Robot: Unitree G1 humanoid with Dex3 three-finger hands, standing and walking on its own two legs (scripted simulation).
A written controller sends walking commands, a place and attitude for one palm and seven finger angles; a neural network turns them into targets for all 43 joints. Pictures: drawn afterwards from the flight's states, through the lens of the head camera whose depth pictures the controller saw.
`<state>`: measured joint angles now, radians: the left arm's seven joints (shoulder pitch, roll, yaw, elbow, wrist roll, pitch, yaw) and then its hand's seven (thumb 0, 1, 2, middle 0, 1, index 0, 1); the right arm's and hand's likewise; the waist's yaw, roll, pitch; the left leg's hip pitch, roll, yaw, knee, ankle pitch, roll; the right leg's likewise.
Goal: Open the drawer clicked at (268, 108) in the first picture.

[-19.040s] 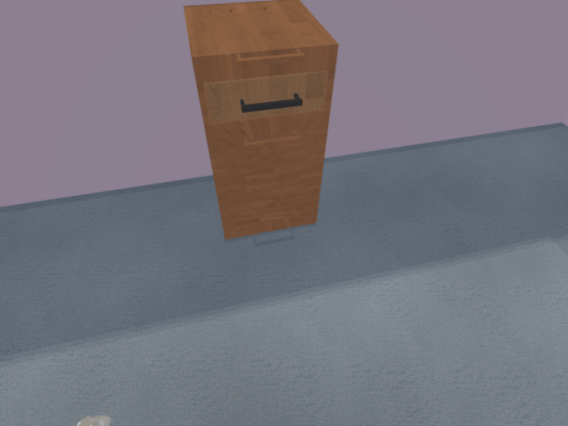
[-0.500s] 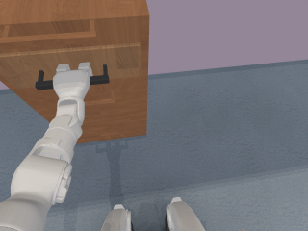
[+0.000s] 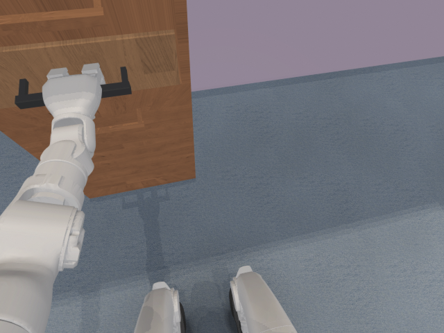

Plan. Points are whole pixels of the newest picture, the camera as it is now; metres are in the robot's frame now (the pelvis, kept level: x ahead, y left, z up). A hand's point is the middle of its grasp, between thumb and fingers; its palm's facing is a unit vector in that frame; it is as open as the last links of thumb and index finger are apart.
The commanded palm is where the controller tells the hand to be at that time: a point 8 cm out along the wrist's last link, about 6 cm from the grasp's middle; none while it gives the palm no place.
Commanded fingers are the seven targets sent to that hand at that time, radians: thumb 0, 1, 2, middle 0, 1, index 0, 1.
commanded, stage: pull the drawer open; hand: left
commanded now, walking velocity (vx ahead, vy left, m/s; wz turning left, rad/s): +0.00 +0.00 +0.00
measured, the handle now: (75, 86) +0.58 +0.19 +0.02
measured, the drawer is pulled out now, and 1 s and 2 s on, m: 0.01 0.02 0.18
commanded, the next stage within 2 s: none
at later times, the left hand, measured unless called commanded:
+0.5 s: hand (86, 130) +0.50 +0.18 -0.01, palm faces -0.03 -0.05 -1.00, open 5.3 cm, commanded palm +0.49 +0.19 +0.04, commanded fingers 0.00 0.90 0.90 -0.40 -1.35 -0.40 -1.35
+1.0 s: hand (84, 124) +0.51 +0.19 -0.01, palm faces -0.06 -0.02 -1.00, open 5.2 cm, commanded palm +0.47 +0.17 +0.04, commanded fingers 0.00 0.90 0.90 -0.40 -1.35 -0.40 -1.35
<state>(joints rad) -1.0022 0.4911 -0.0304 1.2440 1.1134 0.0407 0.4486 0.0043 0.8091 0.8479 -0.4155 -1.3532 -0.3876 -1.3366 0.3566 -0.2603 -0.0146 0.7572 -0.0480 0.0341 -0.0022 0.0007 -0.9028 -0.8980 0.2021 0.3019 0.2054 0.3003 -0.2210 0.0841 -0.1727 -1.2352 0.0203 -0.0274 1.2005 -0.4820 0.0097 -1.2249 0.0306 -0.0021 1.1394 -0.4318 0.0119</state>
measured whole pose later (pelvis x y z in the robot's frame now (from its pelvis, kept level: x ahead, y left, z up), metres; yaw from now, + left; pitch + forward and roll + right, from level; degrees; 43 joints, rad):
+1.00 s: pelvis +0.03 +0.00 +0.02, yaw +0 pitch +27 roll -2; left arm -0.80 0.40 -0.05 1.09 1.09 0.05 0.47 0.01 0.82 0.83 -0.37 -1.35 -0.40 -1.34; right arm 0.34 -0.24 -0.06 0.75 -0.05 0.08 0.01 0.00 -0.90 -0.90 0.20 0.30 0.20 0.30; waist -0.15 0.08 -0.18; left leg -1.09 0.02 -0.01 1.12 -0.50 0.00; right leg -1.09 0.03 0.01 1.07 -0.46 0.01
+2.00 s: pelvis +0.06 -0.01 +0.05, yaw +0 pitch +18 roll +0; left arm 0.04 0.20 -0.19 0.41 1.15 0.13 0.58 0.03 0.79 0.81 -0.30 -1.35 -0.39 -1.31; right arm 0.17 -0.21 -0.04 0.63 -0.04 0.10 0.02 0.01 -0.90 -0.90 0.20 0.30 0.20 0.30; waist -0.02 0.05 -0.20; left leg -0.77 0.02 0.01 0.97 -0.52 -0.01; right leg -0.79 0.03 0.03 0.97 -0.49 -0.01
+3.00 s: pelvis +0.02 -0.03 +0.03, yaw +2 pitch +15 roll +1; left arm 0.22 0.20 -0.23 0.25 1.15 0.11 0.61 0.01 0.73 0.84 -0.34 -1.35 -0.41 -1.33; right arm 0.10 -0.22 -0.03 0.63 -0.06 0.04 -0.02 0.01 -0.90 -0.90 0.20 0.30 0.20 0.30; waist 0.04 0.05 -0.18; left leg -0.84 0.01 -0.03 1.08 -0.50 -0.03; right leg -0.87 0.02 0.00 1.11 -0.50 -0.03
